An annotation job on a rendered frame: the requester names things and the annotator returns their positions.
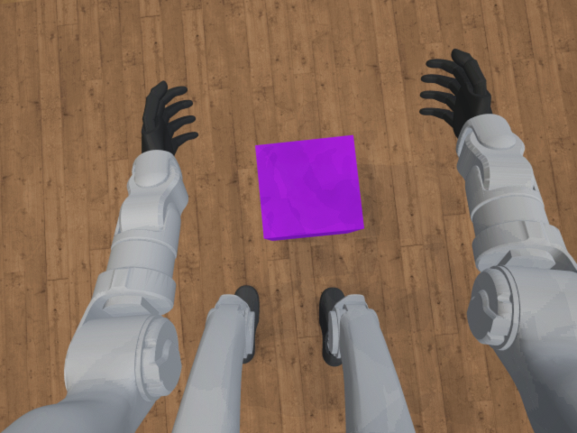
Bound robot right hand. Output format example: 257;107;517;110
419;49;492;139

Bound robot left hand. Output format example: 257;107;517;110
142;80;198;157

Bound carton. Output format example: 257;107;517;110
255;135;364;241

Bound robot right foot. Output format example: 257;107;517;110
319;287;344;366

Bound left robot upper arm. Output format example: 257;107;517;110
1;314;182;433

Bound robot left forearm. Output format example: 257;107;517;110
64;150;188;389

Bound left robot shin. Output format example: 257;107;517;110
206;294;249;321

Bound right robot upper arm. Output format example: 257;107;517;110
467;265;577;433

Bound robot right forearm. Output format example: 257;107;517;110
456;114;577;273

